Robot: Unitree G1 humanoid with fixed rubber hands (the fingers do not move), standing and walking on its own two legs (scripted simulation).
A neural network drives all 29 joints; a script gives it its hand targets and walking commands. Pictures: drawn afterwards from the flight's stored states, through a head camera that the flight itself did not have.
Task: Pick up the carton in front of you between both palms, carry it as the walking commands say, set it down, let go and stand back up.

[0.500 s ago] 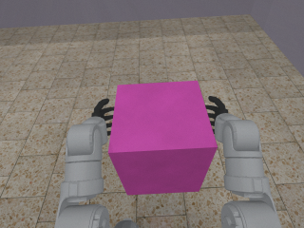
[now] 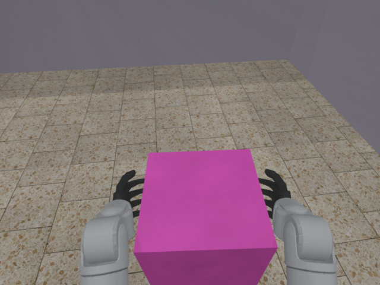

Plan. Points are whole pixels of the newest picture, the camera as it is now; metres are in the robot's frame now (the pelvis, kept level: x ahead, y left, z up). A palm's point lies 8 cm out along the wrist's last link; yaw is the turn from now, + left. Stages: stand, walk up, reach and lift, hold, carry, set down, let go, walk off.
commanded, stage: carry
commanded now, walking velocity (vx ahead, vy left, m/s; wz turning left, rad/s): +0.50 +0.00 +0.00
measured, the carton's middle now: (201, 225) +0.26 +0.00 +0.00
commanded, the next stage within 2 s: none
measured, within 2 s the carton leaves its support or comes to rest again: neither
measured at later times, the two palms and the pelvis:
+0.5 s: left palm (156, 112) +0.57 +0.11 +0.07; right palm (257, 110) +0.59 -0.19 +0.06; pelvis +0.32 -0.05 +0.00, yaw +3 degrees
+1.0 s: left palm (148, 57) +0.91 +0.17 +0.07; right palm (225, 57) +0.90 -0.13 +0.08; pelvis +0.64 +0.03 +0.00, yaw -1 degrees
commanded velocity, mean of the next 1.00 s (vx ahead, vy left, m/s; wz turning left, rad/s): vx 0.50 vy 0.00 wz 0.00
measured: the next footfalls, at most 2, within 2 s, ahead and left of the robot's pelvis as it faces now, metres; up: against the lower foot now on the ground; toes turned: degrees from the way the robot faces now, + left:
right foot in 0.28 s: +0.39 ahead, -0.14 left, +0.00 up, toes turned -10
left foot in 0.78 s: +0.69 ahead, +0.11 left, +0.00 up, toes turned +14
